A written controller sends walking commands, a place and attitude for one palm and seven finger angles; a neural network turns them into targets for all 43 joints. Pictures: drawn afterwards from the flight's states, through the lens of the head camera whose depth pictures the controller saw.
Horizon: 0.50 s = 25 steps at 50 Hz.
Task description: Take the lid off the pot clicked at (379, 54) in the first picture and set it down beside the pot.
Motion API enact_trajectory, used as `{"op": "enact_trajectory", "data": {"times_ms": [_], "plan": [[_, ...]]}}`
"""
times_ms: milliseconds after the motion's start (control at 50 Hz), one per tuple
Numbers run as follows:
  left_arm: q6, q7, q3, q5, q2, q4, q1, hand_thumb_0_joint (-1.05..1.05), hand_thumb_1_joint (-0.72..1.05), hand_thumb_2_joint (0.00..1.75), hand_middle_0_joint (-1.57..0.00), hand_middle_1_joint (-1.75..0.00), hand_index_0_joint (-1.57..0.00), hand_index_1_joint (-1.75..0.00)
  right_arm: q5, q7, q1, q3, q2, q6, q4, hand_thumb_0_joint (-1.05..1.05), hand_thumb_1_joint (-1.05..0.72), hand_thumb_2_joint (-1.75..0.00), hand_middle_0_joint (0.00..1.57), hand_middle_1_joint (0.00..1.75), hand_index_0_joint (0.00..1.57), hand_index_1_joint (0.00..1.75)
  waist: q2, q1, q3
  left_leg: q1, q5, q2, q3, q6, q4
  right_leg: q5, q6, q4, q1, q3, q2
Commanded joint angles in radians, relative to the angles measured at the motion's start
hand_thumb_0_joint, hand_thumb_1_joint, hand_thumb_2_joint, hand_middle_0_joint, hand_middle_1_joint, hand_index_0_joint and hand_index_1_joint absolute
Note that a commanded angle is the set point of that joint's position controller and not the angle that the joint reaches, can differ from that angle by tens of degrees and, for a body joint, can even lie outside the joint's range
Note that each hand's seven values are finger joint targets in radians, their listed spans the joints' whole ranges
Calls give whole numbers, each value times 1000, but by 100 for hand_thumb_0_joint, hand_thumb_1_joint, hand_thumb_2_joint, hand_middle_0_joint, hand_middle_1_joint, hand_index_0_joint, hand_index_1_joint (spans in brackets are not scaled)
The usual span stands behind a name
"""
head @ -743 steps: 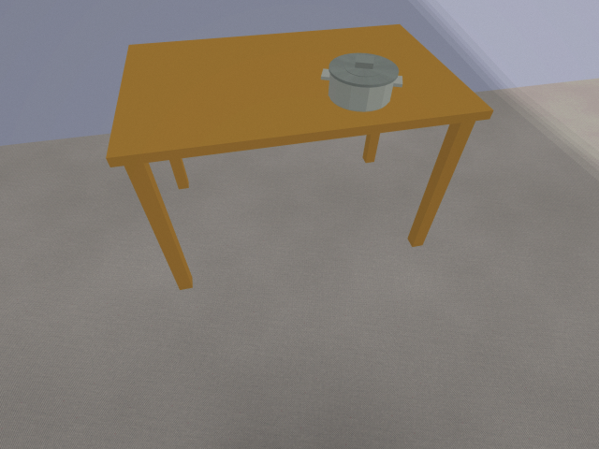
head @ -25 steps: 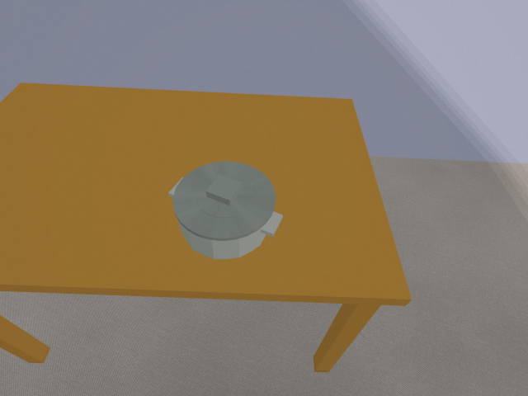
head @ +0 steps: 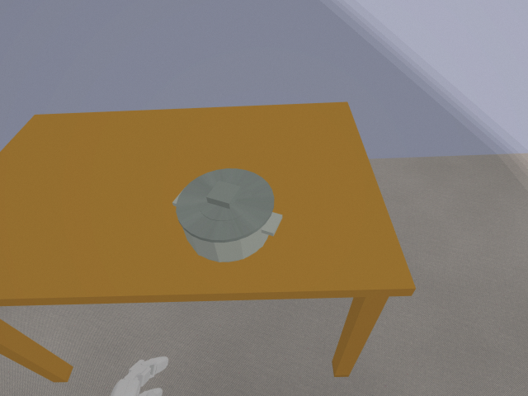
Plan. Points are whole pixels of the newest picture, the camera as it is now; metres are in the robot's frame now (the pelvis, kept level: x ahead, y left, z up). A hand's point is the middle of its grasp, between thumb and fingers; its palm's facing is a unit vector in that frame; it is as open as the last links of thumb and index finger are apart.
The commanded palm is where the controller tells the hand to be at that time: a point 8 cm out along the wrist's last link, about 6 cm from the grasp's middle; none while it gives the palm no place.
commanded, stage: lift the closed hand beside the body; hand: left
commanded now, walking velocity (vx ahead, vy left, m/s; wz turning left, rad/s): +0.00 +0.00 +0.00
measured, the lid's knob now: (224, 194) +0.49 +0.11 +0.01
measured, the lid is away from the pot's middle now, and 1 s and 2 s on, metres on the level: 0.00 0.00 0.00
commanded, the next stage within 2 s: raise the hand higher, near the body in 0.40 s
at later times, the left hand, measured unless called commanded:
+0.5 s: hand out of the picture +0.10 +0.17 -0.05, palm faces +0.25 -0.92 -0.31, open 3.0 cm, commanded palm +0.07 +0.22 -0.02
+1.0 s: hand (127, 386) +0.14 +0.19 +0.03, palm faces +0.28 -0.88 -0.39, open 3.1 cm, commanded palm +0.10 +0.22 +0.07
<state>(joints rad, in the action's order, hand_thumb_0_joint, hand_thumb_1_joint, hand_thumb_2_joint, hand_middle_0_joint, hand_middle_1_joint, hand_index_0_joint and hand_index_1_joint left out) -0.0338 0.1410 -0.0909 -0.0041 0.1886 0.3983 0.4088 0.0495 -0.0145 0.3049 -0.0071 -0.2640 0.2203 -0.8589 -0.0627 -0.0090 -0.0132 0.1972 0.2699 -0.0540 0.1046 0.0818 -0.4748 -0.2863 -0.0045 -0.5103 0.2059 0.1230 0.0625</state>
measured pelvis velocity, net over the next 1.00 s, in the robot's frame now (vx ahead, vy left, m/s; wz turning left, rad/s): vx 0.00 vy -0.05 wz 0.00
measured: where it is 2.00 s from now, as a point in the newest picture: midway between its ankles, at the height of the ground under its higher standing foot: outside the picture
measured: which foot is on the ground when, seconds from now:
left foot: down 0.00-1.00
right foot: down 0.00-1.00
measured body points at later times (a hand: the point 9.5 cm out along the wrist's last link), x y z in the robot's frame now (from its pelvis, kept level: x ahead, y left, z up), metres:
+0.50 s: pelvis -0.01 -0.05 +0.00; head +0.00 -0.06 +0.45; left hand +0.09 +0.22 -0.03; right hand +0.19 -0.25 -0.08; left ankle -0.01 +0.06 -0.74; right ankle -0.01 -0.12 -0.74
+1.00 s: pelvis +0.00 -0.05 +0.01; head +0.00 -0.07 +0.45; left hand +0.12 +0.23 +0.06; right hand +0.20 -0.28 -0.07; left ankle -0.01 +0.06 -0.74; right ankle -0.01 -0.12 -0.74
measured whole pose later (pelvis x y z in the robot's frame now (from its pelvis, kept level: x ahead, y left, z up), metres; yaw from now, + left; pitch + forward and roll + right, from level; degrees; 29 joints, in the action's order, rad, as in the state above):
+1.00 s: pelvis +0.00 -0.05 +0.01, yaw +0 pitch -3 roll +0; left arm 0.07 0.08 0.14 -0.03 0.26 -0.15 0.65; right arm 0.02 -0.08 0.17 0.03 -0.23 0.13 -0.62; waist -0.06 0.06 0.04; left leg 0.11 0.25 0.01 0.08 0.01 -0.42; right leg -0.26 0.06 -0.40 0.10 0.15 -0.02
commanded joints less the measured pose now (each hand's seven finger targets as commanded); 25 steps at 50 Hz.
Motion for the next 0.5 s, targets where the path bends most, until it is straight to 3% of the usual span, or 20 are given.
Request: {"op": "enact_trajectory", "data": {"times_ms": [0, 20, 60, 100, 120, 140, 160, 200, 260, 320, 360, 420, 480], "plan": [[52, -54, 228, 2, 124, -95, 357, 0, 90, 90, -73, -88, -73, -88, -31, 24, -180, 75, -98, -3, 263, 0, -90, -90, 20, 30, 20, 30, 311, 109, 10, 95, -210, 87, -147, -81, 95, 99, 34, 70, -19, -19, -36], [70, -51, 321, -13, 199, -136, 417, 0, 90, 90, -77, -92, -77, -92, -28, 21, -201, 78, -87, -18, 288, 0, -90, -90, 20, 30, 20, 30, 248, 130, -10, 99, -203, 82, -138, -89, 97, 97, 39, 69, -62, -25, -26], [101, -61, 282, -26, 178, -333, 311, 0, 90, 90, -86, -102, -86, -102, -18, 13, -238, 62, -74, -30, 378, 0, -90, -90, 20, 30, 20, 30, 108, 103, -9, 72, -165, 67, -108, -85, 100, 107, 42, 82, -67, -57, -19], [118, -65, 212, -25, 120, -410, 168, 0, 90, 90, -95, -112, -95, -112, -15, 3, -233, 50, -61, -39, 408, 0, -90, -90, 20, 30, 20, 30, -58, 56, 46, 43, -128, 62, -90, -77, 90, 107, 43, 106, -4, -71, -20], [119, -65, 197, -19, 106, -398, 124, 0, 90, 90, -99, -116, -99, -116, -18, 0, -218, 47, -60, -47, 409, 0, -90, -90, 20, 30, 20, 30, -92, 35, 82, 59, -82, 62, -93, -77, 85, 85, 41, 120, 38, -67, -22], [124, -68, 163, -20, 86, -405, 51, 0, 90, 90, -104, -121, -104, -121, -16, -6, -217, 41, -62, -52, 420, 0, -90, -90, 20, 30, 20, 30, -90, 16, 104, 64, -41, 56, -93, -72, 81, 64, 39, 131, 67, -69, -28], [132, -64, 172, -20, 101, -410, -2, 0, 90, 90, -108, -126, -108, -126, -14, -13, -203, 39, -63, -54, 424, 0, -90, -90, 20, 30, 20, 30, -83, 4, 102, 56, -14, 50, -97, -67, 77, 44, 38, 138, 79, -72, -32], [143, -61, 193, -26, 121, -437, 6, 0, 90, 90, -117, -136, -117, -136, -16, -27, -187, 38, -64, -58, 439, 0, -90, -90, 20, 30, 20, 30, -57, 11, 35, 14, -17, 43, -88, -58, 63, 33, 36, 148, 61, -80, -36], [142, -60, 204, -36, 130, -471, 45, 0, 90, 90, -130, -150, -130, -150, -23, -46, -187, 34, -62, -60, 455, 0, -90, -90, 20, 30, 20, 30, 38, 17, -46, -16, -52, 42, -88, -47, 46, 62, 28, 153, 22, -81, -37], [124, -61, 201, -33, 114, -394, 101, 0, 90, 90, -130, -150, -130, -150, -26, -54, -185, 32, -67, -69, 444, 0, -90, -90, 20, 30, 20, 30, 112, 14, -51, -3, -88, 39, -88, -41, 28, 118, 20, 143, 15, -77, -36], [126, -64, 206, -28, 124, -397, 87, 0, 90, 90, -130, -150, -130, -150, -25, -57, -199, 32, -70, -72, 443, 0, -90, -90, 20, 30, 20, 30, 85, 16, -23, 10, -91, 36, -86, -41, 27, 121, 19, 146, 24, -83, -31], [129, -53, 283, -26, 198, -447, 119, 0, 90, 90, -130, -150, -130, -150, -28, -62, -209, 31, -67, -68, 434, 0, -90, -90, 20, 30, 20, 30, 7, 45, -64, -16, -135, 38, -85, -45, 35, 164, 27, 139, -26, -84, -27], [122, -49, 294, -28, 193, -458, 167, 0, 90, 90, -130, -150, -130, -150, -32, -67, -225, 27, -56, -65, 426, 0, -90, -90, 20, 30, 20, 30, 48, 55, -77, -17, -184, 44, -88, -45, 42, 217, 23, 128, -62, -80, -21]]}}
